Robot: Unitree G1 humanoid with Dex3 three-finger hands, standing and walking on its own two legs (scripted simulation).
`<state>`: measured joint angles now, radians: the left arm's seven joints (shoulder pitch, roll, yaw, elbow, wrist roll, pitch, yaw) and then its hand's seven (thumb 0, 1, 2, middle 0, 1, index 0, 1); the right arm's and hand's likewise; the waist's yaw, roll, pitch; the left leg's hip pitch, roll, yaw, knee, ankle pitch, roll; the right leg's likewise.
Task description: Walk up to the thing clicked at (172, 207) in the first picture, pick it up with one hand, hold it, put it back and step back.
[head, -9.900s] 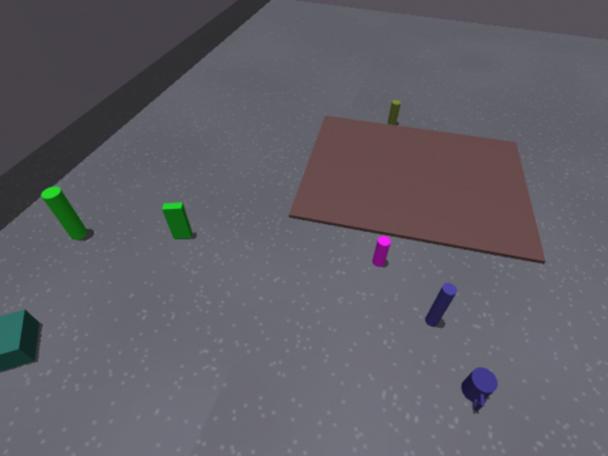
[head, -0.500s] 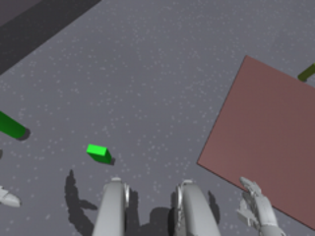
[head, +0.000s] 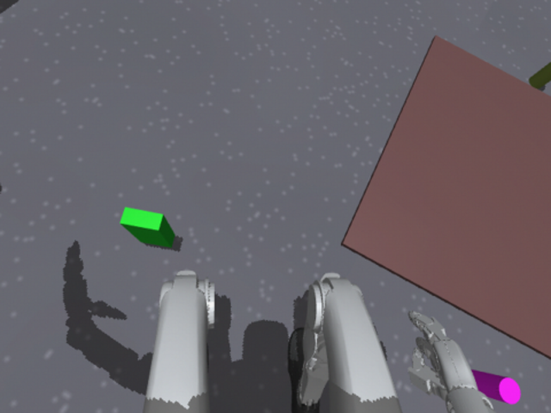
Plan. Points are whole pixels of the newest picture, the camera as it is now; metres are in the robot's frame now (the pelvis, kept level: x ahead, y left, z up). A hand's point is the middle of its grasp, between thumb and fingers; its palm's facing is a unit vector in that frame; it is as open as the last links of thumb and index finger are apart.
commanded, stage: go down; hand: left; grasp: from the side
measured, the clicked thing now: (150, 229) +0.43 +0.25 -0.37
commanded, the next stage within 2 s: approach in 0.88 s
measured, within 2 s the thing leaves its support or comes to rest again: neither
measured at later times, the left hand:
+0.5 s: hand out of the picture +0.34 +0.43 -0.05, palm faces +0.24 -0.97 -0.10, open 17.5 cm
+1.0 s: hand out of the picture +0.34 +0.44 -0.07, palm faces +0.24 -0.97 -0.08, open 17.5 cm
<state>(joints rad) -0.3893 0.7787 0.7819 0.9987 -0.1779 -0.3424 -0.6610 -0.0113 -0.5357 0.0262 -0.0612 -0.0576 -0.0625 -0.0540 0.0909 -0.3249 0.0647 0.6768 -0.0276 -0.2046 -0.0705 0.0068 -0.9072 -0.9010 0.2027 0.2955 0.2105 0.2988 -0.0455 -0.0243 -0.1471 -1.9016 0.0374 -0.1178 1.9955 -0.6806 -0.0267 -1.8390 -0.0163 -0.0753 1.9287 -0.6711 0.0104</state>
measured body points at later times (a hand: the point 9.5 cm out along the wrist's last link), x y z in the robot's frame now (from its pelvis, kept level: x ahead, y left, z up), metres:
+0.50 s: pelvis -0.01 +0.00 -0.05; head +0.19 +0.07 +0.34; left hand +0.32 +0.48 -0.04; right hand +0.16 -0.27 -0.16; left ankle +0.07 +0.13 -0.43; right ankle +0.08 -0.13 -0.43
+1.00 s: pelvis -0.01 +0.01 -0.08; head +0.20 +0.08 +0.32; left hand +0.33 +0.49 -0.06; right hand +0.16 -0.27 -0.17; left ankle +0.07 +0.13 -0.43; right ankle +0.08 -0.13 -0.43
